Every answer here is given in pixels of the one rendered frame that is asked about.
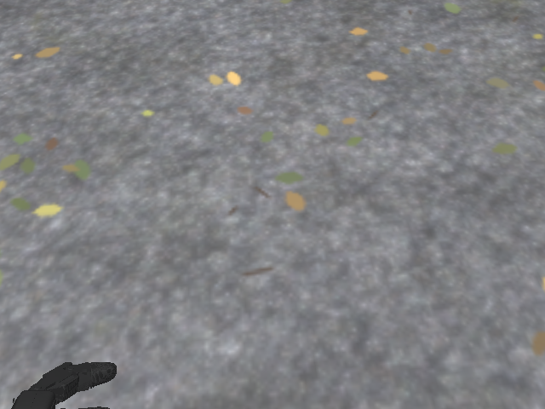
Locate left robot hand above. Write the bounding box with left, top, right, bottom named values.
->
left=11, top=362, right=117, bottom=409

